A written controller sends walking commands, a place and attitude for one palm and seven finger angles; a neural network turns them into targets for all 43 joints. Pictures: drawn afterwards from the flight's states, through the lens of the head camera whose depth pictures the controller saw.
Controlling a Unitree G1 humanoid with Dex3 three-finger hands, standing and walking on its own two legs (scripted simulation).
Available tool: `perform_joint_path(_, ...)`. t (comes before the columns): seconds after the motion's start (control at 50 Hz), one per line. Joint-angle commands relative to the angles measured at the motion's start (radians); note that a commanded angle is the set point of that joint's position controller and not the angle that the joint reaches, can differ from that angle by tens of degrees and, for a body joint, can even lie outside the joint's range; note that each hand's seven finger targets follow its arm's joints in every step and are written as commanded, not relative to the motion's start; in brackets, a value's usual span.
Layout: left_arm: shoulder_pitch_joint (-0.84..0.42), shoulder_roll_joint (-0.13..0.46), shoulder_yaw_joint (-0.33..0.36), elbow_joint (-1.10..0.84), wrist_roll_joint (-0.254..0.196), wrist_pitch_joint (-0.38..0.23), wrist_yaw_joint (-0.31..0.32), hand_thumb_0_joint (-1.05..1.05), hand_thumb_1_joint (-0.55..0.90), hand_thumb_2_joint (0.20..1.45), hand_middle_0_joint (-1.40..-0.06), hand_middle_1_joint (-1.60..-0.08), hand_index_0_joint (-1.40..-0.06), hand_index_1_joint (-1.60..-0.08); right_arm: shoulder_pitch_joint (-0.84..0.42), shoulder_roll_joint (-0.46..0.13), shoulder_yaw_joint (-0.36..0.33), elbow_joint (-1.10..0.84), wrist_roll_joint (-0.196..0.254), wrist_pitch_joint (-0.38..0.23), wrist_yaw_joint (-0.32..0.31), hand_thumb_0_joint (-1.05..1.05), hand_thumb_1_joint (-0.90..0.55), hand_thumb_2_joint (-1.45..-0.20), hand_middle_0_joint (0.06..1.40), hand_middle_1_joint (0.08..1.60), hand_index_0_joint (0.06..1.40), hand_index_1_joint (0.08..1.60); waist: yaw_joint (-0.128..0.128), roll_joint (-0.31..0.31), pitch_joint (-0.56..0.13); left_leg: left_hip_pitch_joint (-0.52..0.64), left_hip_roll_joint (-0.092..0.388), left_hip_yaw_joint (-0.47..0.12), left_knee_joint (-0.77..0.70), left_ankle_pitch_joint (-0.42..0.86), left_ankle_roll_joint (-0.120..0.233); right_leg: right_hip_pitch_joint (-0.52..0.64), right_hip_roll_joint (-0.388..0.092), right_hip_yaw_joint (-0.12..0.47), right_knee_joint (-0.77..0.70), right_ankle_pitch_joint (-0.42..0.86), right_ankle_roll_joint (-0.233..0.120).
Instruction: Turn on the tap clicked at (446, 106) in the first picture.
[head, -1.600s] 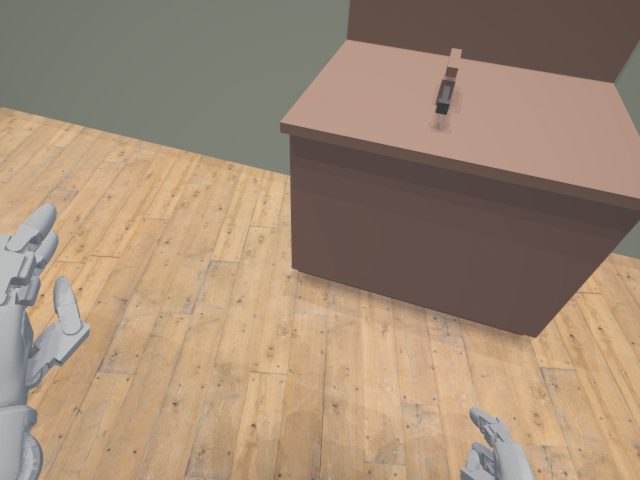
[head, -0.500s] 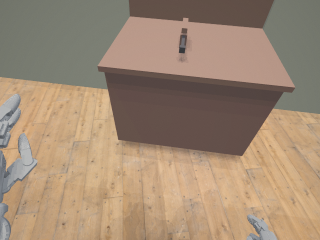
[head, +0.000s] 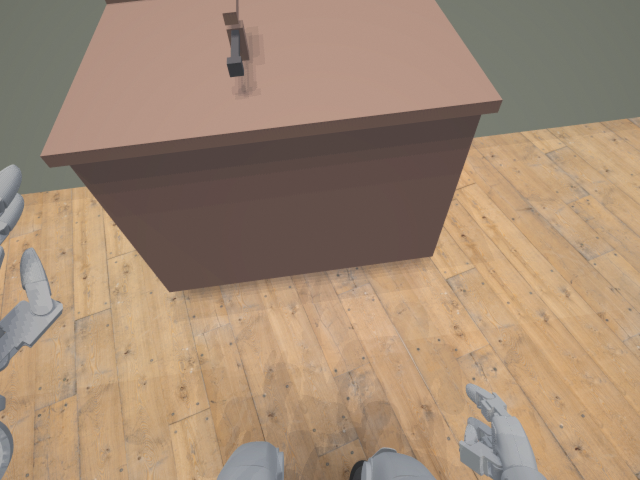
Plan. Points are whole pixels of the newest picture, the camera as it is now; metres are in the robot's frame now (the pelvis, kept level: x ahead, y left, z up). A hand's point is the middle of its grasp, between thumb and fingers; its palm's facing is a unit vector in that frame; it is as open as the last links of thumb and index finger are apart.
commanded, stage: turn to face it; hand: left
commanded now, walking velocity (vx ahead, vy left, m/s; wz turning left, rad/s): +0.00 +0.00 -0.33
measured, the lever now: (235, 66) +0.82 +0.21 +0.05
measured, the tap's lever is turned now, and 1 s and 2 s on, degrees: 0 0 0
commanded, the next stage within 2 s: take the last steps up to it in 0.36 s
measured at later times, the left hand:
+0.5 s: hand (66, 300) +0.24 +0.22 +0.18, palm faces +0.32 -0.87 -0.37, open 7.4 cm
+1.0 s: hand (91, 255) +0.28 +0.21 +0.20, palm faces +0.27 -0.89 -0.38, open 7.4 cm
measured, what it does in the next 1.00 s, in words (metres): steps on the spot: left foot, then right foot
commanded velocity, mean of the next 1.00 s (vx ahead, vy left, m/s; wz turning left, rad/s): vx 0.17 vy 0.01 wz -0.15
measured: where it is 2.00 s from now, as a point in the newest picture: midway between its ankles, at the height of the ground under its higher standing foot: (363, 450)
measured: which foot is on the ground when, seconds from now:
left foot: up 0.00-0.34, down 0.36-0.64, up 0.66-0.92, down 0.94-1.00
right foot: down 0.00-0.42, up 0.44-0.56, down 0.58-0.94, up 0.96-1.00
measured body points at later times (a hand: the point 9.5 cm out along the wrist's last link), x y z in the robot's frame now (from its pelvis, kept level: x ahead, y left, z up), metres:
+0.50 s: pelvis +0.00 +0.01 +0.01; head -0.01 +0.01 +0.46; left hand +0.21 +0.27 +0.20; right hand +0.13 -0.24 -0.06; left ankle +0.02 +0.14 -0.72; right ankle +0.05 -0.07 -0.70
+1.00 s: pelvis +0.02 +0.01 +0.01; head +0.03 +0.02 +0.46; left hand +0.25 +0.26 +0.21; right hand +0.12 -0.27 -0.07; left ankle +0.06 +0.13 -0.72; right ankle +0.00 -0.08 -0.70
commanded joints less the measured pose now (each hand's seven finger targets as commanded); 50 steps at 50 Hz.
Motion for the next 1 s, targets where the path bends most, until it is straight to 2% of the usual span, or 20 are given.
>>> perform_joint_path(0.0,0.097,0.222,0.189,-0.271,-0.021,-0.086,0.04,0.0,0.9,0.9,-0.2,-0.3,-0.2,-0.3,-0.038,-0.077,-0.027,-0.164,-0.001,-0.019,-0.008,0.0,-0.9,-0.9,0.2,0.3,0.2,0.3,-0.002,-0.108,-0.376,-0.134,0.003,-0.064,0.019,0.089,-0.01,0.335,-0.289,0.358,-0.256,0.508,-0.06)
perform_joint_path(0.16,0.104,0.198,0.158,-0.179,-0.04,-0.062,0.046,0.0,0.9,0.9,-0.2,-0.3,-0.2,-0.3,-0.005,-0.1,-0.036,-0.175,0.0,-0.034,-0.038,0.0,-0.9,-0.9,0.2,0.3,0.2,0.3,0.023,-0.12,-0.321,0.033,-0.056,-0.005,-0.414,0.113,0.02,0.19,-0.253,0.406,-0.367,0.166,-0.04)
perform_joint_path(0.28,-0.02,0.152,0.06,-0.112,-0.021,-0.035,0.037,0.0,0.9,0.9,-0.2,-0.3,-0.2,-0.3,0.009,-0.12,-0.034,-0.186,0.015,-0.018,-0.048,0.0,-0.9,-0.9,0.2,0.3,0.2,0.3,0.009,-0.127,-0.247,0.206,-0.059,-0.014,-0.682,0.133,0.054,0.079,-0.229,0.435,-0.413,-0.071,0.02)
perform_joint_path(0.32,-0.063,0.146,0.031,-0.137,-0.009,-0.039,0.035,0.0,0.9,0.9,-0.2,-0.3,-0.2,-0.3,0.014,-0.128,-0.034,-0.193,0.013,-0.015,-0.05,0.0,-0.9,-0.9,0.2,0.3,0.2,0.3,0.011,-0.069,-0.235,0.284,-0.024,-0.029,-0.824,0.151,0.081,0.052,-0.173,0.411,-0.383,-0.115,0.062)
perform_joint_path(0.36,-0.104,0.149,0.028,-0.179,-0.001,-0.048,0.036,0.0,0.9,0.9,-0.2,-0.3,-0.2,-0.3,-0.001,-0.148,-0.035,-0.211,0.012,-0.019,-0.054,0.0,-0.9,-0.9,0.2,0.3,0.2,0.3,0.028,0.073,-0.195,0.274,0.123,-0.178,-0.914,0.175,0.149,0.008,-0.055,0.339,-0.255,-0.109,0.123)
perform_joint_path(0.4,-0.099,0.18,0.057,-0.181,0.006,-0.05,0.037,0.0,0.9,0.9,-0.2,-0.3,-0.2,-0.3,-0.023,-0.124,-0.025,-0.203,0.006,-0.029,-0.059,0.0,-0.9,-0.9,0.2,0.3,0.2,0.3,0.045,0.224,-0.223,0.121,0.236,-0.223,-0.976,0.178,0.184,0.106,-0.018,0.219,0.006,-0.115,0.127)
perform_joint_path(0.44,-0.139,0.157,0.033,-0.203,0.02,-0.041,0.029,0.0,0.9,0.9,-0.2,-0.3,-0.2,-0.3,-0.017,-0.111,-0.03,-0.206,-0.003,-0.041,-0.053,0.0,-0.9,-0.9,0.2,0.3,0.2,0.3,0.042,0.23,-0.156,-0.032,0.237,-0.182,-1.006,0.124,0.191,0.172,-0.02,0.157,0.144,-0.139,0.129)
perform_joint_path(0.48,-0.174,0.161,0.03,-0.25,0.016,-0.039,0.023,0.0,0.9,0.9,-0.2,-0.3,-0.2,-0.3,0.007,-0.126,-0.036,-0.197,0.0,-0.058,-0.047,0.0,-0.9,-0.9,0.2,0.3,0.2,0.3,0.029,0.165,-0.185,0.054,0.2,-0.103,-0.92,0.167,0.168,0.16,-0.014,0.115,0.061,-0.131,0.133)
perform_joint_path(0.54,-0.136,0.134,0.026,-0.17,0.016,-0.032,0.034,0.0,0.9,0.9,-0.2,-0.3,-0.2,-0.3,0.013,-0.13,-0.036,-0.17,0.004,-0.072,-0.04,0.0,-0.9,-0.9,0.2,0.3,0.2,0.3,0.015,0.125,-0.192,0.078,0.169,-0.103,-0.829,0.121,0.145,0.218,-0.01,0.064,-0.134,-0.134,0.123)
perform_joint_path(0.58,-0.137,0.144,0.042,-0.098,0.022,-0.029,0.038,0.0,0.9,0.9,-0.2,-0.3,-0.2,-0.3,0.019,-0.127,-0.037,-0.155,0.002,-0.065,-0.041,0.0,-0.9,-0.9,0.2,0.3,0.2,0.3,-0.003,-0.026,-0.181,0.029,0.084,-0.033,-0.681,0.041,0.101,0.236,-0.096,0.211,-0.252,-0.135,0.059)
perform_joint_path(0.62,-0.115,0.163,0.05,-0.058,0.01,-0.013,0.042,0.0,0.9,0.9,-0.2,-0.3,-0.2,-0.3,0.003,-0.111,-0.04,-0.157,0.008,-0.055,-0.045,0.0,-0.9,-0.9,0.2,0.3,0.2,0.3,0.015,-0.302,-0.187,-0.082,-0.066,0.06,-0.39,-0.028,0.052,0.243,-0.297,0.597,-0.416,-0.315,-0.061)
perform_joint_path(0.64,-0.11,0.156,0.035,-0.077,0.006,-0.015,0.039,0.0,0.9,0.9,-0.2,-0.3,-0.2,-0.3,-0.029,-0.116,-0.044,-0.165,0.008,-0.05,-0.045,0.0,-0.9,-0.9,0.2,0.3,0.2,0.3,0.027,-0.273,-0.161,-0.144,-0.055,-0.009,-0.245,-0.043,0.052,0.253,-0.357,0.687,-0.477,-0.334,-0.117)
perform_joint_path(0.68,-0.043,0.167,0.068,-0.065,0.002,-0.025,0.043,0.0,0.9,0.9,-0.2,-0.3,-0.2,-0.3,-0.028,-0.104,-0.02,-0.144,-0.001,-0.036,-0.046,0.0,-0.9,-0.9,0.2,0.3,0.2,0.3,0.019,-0.112,-0.171,-0.199,-0.026,-0.057,-0.196,-0.018,0.047,0.292,-0.368,0.64,-0.447,-0.212,-0.146)
perform_joint_path(0.74,-0.018,0.17,0.075,-0.142,0.005,-0.054,0.045,0.0,0.9,0.9,-0.2,-0.3,-0.2,-0.3,-0.028,-0.078,0.001,-0.143,-0.006,-0.021,-0.047,0.0,-0.9,-0.9,0.2,0.3,0.2,0.3,0.01,-0.146,-0.242,-0.084,-0.019,-0.009,-0.385,0.067,0.046,0.303,-0.285,0.39,-0.393,0.008,-0.099)
perform_joint_path(0.8,-0.04,0.174,0.074,-0.205,0.003,-0.063,0.053,0.0,0.9,0.9,-0.2,-0.3,-0.2,-0.3,-0.036,-0.081,-0.008,-0.155,-0.01,-0.034,-0.059,0.0,-0.9,-0.9,0.2,0.3,0.2,0.3,0.019,-0.171,-0.259,0.059,-0.046,0.047,-0.571,0.099,0.058,0.264,-0.253,0.331,-0.384,-0.045,-0.075)
perform_joint_path(0.88,-0.06,0.153,0.05,-0.228,-0.003,-0.062,0.059,0.0,0.9,0.9,-0.2,-0.3,-0.2,-0.3,0.016,-0.103,-0.034,-0.156,-0.01,-0.055,-0.08,0.0,-0.9,-0.9,0.2,0.3,0.2,0.3,-0.006,-0.034,-0.272,0.339,-0.058,0.078,-0.821,0.202,0.074,0.159,-0.161,0.261,-0.251,-0.166,0.003)
perform_joint_path(0.9,-0.075,0.145,0.046,-0.235,-0.004,-0.066,0.058,0.0,0.9,0.9,-0.2,-0.3,-0.2,-0.3,0.024,-0.125,-0.042,-0.158,-0.011,-0.057,-0.085,0.0,-0.9,-0.9,0.2,0.3,0.2,0.3,-0.013,0.076,-0.255,0.411,0.027,-0.053,-0.896,0.14,0.115,0.057,-0.099,0.219,-0.109,-0.191,0.042)
perform_joint_path(0.92,-0.072,0.135,0.046,-0.236,-0.003,-0.073,0.06,0.0,0.9,0.9,-0.2,-0.3,-0.2,-0.3,0.018,-0.148,-0.047,-0.162,-0.008,-0.056,-0.082,0.0,-0.9,-0.9,0.2,0.3,0.2,0.3,-0.008,0.266,-0.237,0.497,0.206,-0.321,-0.957,0.119,0.197,-0.122,-0.005,0.11,0.088,-0.264,0.088)
perform_joint_path(0.94,-0.067,0.141,0.046,-0.209,0.006,-0.077,0.062,0.0,0.9,0.9,-0.2,-0.3,-0.2,-0.3,0.018,-0.127,-0.041,-0.162,-0.003,-0.062,-0.076,0.0,-0.9,-0.9,0.2,0.3,0.2,0.3,-0.011,0.248,-0.201,0.47,0.306,-0.452,-1.021,0.19,0.273,-0.196,0.005,0.077,0.273,-0.331,0.102)
perform_joint_path(0.98,-0.095,0.178,0.071,-0.164,0.015,-0.074,0.044,0.0,0.9,0.9,-0.2,-0.3,-0.2,-0.3,0.006,-0.113,-0.041,-0.136,-0.005,-0.074,-0.071,0.0,-0.9,-0.9,0.2,0.3,0.2,0.3,-0.007,0.204,-0.153,0.34,0.308,-0.419,-1.04,0.055,0.286,-0.208,-0.064,0.124,0.393,-0.261,0.106)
